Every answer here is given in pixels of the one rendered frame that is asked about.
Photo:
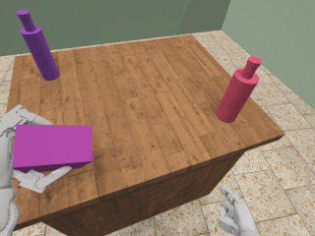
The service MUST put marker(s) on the left robot hand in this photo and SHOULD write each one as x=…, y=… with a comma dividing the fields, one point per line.
x=33, y=180

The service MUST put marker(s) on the right robot hand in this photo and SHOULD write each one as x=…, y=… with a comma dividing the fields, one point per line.
x=239, y=218

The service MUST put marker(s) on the robot left forearm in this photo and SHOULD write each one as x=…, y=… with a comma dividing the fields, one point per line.
x=9, y=211

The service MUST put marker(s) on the sponge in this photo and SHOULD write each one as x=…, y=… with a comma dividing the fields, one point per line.
x=43, y=148

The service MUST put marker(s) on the table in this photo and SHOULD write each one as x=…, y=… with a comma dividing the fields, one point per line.
x=157, y=141

